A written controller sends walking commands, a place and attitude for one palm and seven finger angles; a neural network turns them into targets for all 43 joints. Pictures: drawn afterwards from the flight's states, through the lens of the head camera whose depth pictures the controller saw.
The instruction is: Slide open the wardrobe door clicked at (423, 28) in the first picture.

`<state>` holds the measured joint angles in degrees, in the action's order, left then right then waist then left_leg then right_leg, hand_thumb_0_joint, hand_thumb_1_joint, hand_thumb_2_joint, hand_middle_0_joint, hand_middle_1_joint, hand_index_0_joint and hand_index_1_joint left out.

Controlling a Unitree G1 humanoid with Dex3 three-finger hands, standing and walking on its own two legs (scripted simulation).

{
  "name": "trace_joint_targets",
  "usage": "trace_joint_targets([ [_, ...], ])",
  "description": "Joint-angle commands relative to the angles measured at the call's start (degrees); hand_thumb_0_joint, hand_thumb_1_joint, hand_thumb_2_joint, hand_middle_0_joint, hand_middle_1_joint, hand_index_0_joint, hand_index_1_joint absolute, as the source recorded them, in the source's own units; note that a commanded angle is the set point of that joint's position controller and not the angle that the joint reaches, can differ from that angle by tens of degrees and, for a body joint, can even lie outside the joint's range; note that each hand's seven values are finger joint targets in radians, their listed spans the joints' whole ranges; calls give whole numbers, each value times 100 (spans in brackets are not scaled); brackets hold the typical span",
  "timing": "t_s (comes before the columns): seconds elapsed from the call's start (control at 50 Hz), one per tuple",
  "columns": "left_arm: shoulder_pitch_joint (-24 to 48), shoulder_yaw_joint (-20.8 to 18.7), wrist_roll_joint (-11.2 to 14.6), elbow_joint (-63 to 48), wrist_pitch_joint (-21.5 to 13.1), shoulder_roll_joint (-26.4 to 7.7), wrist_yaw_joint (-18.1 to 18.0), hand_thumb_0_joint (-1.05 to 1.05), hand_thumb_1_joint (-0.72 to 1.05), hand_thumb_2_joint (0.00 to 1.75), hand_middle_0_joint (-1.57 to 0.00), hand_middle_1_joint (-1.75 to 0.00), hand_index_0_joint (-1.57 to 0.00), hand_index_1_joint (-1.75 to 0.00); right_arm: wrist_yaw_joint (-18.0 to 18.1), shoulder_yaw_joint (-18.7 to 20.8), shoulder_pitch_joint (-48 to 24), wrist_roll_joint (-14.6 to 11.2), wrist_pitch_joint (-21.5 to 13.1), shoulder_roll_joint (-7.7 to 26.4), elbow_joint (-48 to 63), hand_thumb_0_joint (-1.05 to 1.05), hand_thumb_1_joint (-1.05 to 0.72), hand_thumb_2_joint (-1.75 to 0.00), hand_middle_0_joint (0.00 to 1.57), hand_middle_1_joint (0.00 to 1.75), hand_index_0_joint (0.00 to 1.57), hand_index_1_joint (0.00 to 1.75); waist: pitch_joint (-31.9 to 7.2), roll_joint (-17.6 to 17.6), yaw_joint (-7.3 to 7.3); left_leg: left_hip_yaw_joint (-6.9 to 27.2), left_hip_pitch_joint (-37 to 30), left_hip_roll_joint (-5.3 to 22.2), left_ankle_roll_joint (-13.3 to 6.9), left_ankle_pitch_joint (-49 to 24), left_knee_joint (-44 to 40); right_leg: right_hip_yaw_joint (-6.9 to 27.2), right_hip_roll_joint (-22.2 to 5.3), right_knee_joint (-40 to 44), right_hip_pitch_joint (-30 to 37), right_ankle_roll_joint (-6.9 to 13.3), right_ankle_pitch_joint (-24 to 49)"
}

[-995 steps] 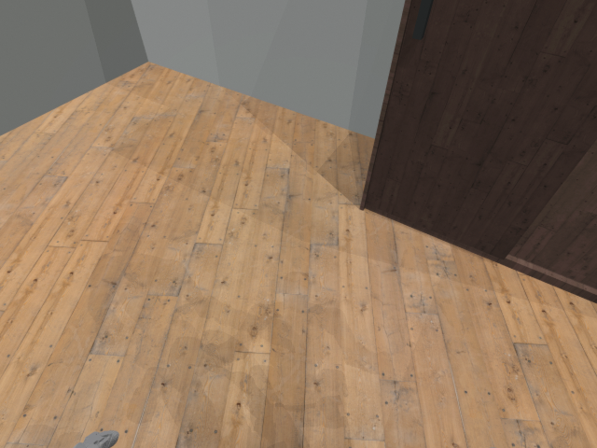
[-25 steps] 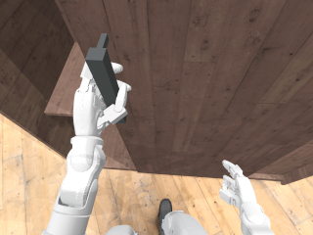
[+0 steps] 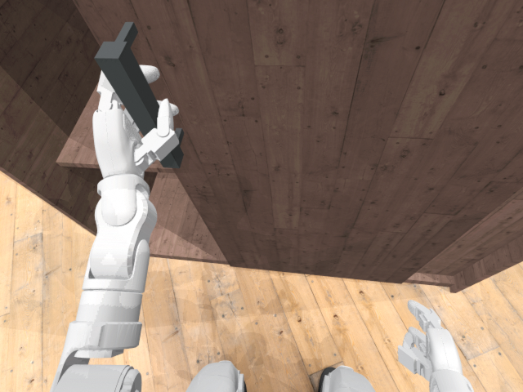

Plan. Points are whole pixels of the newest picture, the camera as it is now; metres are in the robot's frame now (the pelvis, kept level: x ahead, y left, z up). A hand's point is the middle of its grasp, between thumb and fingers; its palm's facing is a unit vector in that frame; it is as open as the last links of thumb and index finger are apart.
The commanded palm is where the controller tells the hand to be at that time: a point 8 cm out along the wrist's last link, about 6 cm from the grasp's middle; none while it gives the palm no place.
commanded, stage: step sideways, sliding the door along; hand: left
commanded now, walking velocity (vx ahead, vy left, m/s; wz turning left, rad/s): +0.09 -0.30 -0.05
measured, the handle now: (153, 104) +0.44 +0.19 +0.16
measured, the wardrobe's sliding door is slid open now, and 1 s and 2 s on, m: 0.41 0.45 0.45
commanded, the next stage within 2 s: stop walking and hold the door there in 0.48 s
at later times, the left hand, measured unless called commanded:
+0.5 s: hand (202, 130) +0.40 +0.11 +0.16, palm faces +0.43 -0.90 -0.04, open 7.1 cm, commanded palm +0.36 +0.08 +0.16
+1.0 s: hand (196, 130) +0.40 +0.12 +0.15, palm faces +0.61 -0.74 -0.28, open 7.0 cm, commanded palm +0.36 +0.15 +0.14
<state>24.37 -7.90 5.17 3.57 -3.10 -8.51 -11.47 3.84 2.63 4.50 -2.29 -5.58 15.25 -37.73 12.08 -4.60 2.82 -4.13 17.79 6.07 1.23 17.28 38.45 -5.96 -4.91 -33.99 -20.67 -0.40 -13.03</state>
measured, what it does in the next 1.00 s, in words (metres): steps to the right: left foot, then right foot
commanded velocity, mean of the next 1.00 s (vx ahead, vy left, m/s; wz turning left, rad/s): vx -0.12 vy -0.08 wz -0.05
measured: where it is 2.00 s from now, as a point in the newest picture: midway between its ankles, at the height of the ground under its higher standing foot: outside the picture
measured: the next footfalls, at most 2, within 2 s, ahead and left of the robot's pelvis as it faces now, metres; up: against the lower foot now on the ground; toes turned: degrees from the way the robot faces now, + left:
left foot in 0.02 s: +0.01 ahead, +0.16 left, +0.00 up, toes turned +8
right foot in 0.24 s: +0.08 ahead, -0.22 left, +0.00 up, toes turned -4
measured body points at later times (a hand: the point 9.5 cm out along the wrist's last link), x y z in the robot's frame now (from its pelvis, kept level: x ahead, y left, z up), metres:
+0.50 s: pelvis +0.01 -0.13 +0.00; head +0.12 -0.12 +0.44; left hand +0.37 +0.16 +0.16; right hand +0.22 -0.35 -0.11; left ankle -0.03 +0.01 -0.73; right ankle +0.04 -0.24 -0.69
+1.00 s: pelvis +0.03 -0.22 +0.00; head +0.07 -0.25 +0.45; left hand +0.37 +0.16 +0.17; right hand +0.19 -0.52 -0.09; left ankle +0.04 -0.10 -0.68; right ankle +0.11 -0.33 -0.73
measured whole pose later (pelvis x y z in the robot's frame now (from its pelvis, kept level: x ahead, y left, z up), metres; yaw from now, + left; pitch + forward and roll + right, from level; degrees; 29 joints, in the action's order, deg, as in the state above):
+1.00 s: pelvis +0.03 -0.22 +0.00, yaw -4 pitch -1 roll +3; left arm 19.7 -32.6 2.0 31.0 -6.2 -29.8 -8.4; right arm 4.2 1.5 5.3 -3.2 -4.3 20.1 -40.1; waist 7.0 -0.7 -0.6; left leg -3.0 23.4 -1.4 1.6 28.4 53.9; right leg -3.1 -2.9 -30.1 -20.7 2.0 -8.1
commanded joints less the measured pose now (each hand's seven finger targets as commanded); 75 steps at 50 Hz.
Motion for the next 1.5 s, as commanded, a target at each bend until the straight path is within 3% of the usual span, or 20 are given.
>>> trace_joint_targets([
  [0.0,2675,2080,-145,-1894,-904,584,876,0,90,90,-45,-140,-45,-140,-231,350,-71,22,-87,635,993,0,-90,-90,20,30,20,30,-3595,-181,-412,1723,-3420,2470,-1223,-5920,-1074,720,265,-2315,-916,-43,-1557],
  [0.08,3635,1963,-192,-2010,-923,299,922,0,90,90,-45,-140,-45,-140,-364,309,-211,10,-195,509,954,0,-90,-90,20,30,20,30,-2768,-1532,-452,736,-3054,2136,-1078,-4863,-936,632,54,-2013,-1363,-75,-1092],
  [0.16,3315,1843,-109,-1618,-821,203,906,0,90,90,-45,-140,-45,-140,-378,235,-188,-74,-118,482,1170,0,-90,-90,20,30,20,30,-2868,-1371,-436,26,-2090,1613,-485,-3948,-574,29,524,-478,523,-81,-290],
  [0.2,3135,1725,-152,-1576,-793,44,852,0,90,90,-45,-140,-45,-140,-341,149,-230,-170,-147,373,1192,0,-90,-90,20,30,20,30,-2890,-877,-394,-101,-1863,1213,-669,-3349,109,-42,464,591,1177,-114,916],
  [0.26,2579,1068,-161,-1530,-761,-801,705,0,90,90,-45,-140,-45,-140,-142,174,-301,-138,-161,215,1107,0,-90,-90,20,30,20,30,-3285,2412,-177,42,358,-303,185,2176,2452,2035,-1319,471,2532,874,6700],
  [0.32,2754,1088,-85,-2180,-837,-543,519,0,90,90,-45,-140,-45,-140,-44,-84,-296,-74,-236,47,860,0,-90,-90,20,30,20,30,-3238,1445,-353,327,637,-144,77,2044,908,1663,-1324,-44,3055,1014,7228],
  [0.38,2754,1090,-59,-2309,-1091,-642,509,0,90,90,-45,-140,-45,-140,20,73,-89,-31,-87,252,875,0,-90,-90,20,30,20,30,-3595,1173,-537,233,-1968,743,-62,-2534,-1298,845,-676,-929,1505,363,5085],
  [0.4,2646,1209,-2,-2265,-1081,-382,650,0,90,90,-45,-140,-45,-140,-49,263,-86,20,-99,542,978,0,-90,-90,20,30,20,30,-3712,-56,-434,1610,-3595,2232,-804,-6491,-1235,513,34,-1536,-396,-114,1193],
  [0.42,2656,1256,-80,-2076,-1091,-191,790,0,90,90,-45,-140,-45,-140,-290,285,-69,29,-128,576,1054,0,-90,-90,20,30,20,30,-3798,-508,-261,1454,-4118,2804,-1194,-7998,-999,863,308,-2186,-1044,-114,-1867],
  [0.56,2638,1147,-235,-1953,-900,-375,873,0,90,90,-45,-140,-45,-140,-486,296,165,8,-407,533,1147,0,-90,-90,20,30,20,30,-2838,-1505,-395,-263,-3780,1772,-528,-6460,-1073,42,576,-1515,-1062,-191,-544],
  [0.58,1414,-2164,-431,149,-831,-3639,532,0,90,90,-45,-140,-45,-140,-319,458,561,81,-226,871,638,0,-90,-90,20,30,20,30,-2914,-1612,-283,-579,-3807,1760,-444,-6564,-1236,-92,765,-1524,-1073,-317,-520],
  [0.64,1598,-1167,-314,-343,-997,-2754,696,0,90,90,-45,-140,-45,-140,-377,220,326,-55,-218,596,947,0,-90,-90,20,30,20,30,-2623,-2102,-337,-1041,-3181,1385,-161,-5942,-430,-429,924,32,-188,-194,148],
  [0.68,1149,-1633,-403,131,-1047,-3288,651,0,90,90,-45,-140,-45,-140,-332,204,372,-117,-302,692,877,0,-90,-90,20,30,20,30,-2735,-1477,-230,-1029,-2353,966,-140,-4782,504,-464,868,1027,1023,-178,1742],
  [0.74,242,-2759,-356,1018,-965,-4322,474,0,90,90,-45,-140,-45,-140,-48,76,127,-40,-252,396,936,0,-90,-90,20,30,20,30,-2842,1308,-67,110,646,-318,118,2070,3146,2056,-1624,426,2327,697,7543],
  [1.02,1311,-2546,-428,1225,-958,-4272,233,0,90,90,-45,-140,-45,-140,49,-20,281,-59,-122,904,479,0,-90,-90,20,30,20,30,-2804,521,-260,298,-973,-545,-107,28,-770,1548,-1064,1520,675,592,669],
  [1.08,1559,-2224,-347,746,-1082,-4066,257,0,90,90,-45,-140,-45,-140,73,66,208,-94,-59,1223,767,0,-90,-90,20,30,20,30,-2125,-1586,-129,1752,-530,1152,-787,-688,-2440,489,305,219,374,-7,-837],
  [1.1,1011,-1964,-393,1341,-986,-3749,309,0,90,90,-45,-140,-45,-140,46,-14,478,-122,-28,972,696,0,-90,-90,20,30,20,30,-2263,-1392,-116,1634,64,1267,-975,-471,-2612,519,591,-721,806,22,-1144],
  [1.26,1434,-1862,-470,1475,-723,-3916,356,0,90,90,-45,-140,-45,-140,94,20,825,12,-247,1083,538,0,-90,-90,20,30,20,30,-2600,-1198,-317,709,-1599,700,-434,-3641,-1266,256,488,1000,824,-42,38],
  [1.36,1542,-2118,-459,1953,-652,-4260,317,0,90,90,-45,-140,-45,-140,192,4,841,-44,-113,1006,533,0,-90,-90,20,30,20,30,-3259,75,-346,209,-1030,324,-103,-2766,-790,828,-117,689,1657,105,2803],
  [1.48,2080,-1997,-434,3006,-665,-4423,326,0,90,90,-45,-140,-45,-140,334,-65,830,-47,8,1076,364,0,-90,-90,20,30,20,30,-2511,-468,-395,485,-703,425,-267,-297,-1705,686,115,977,721,34,-4],
])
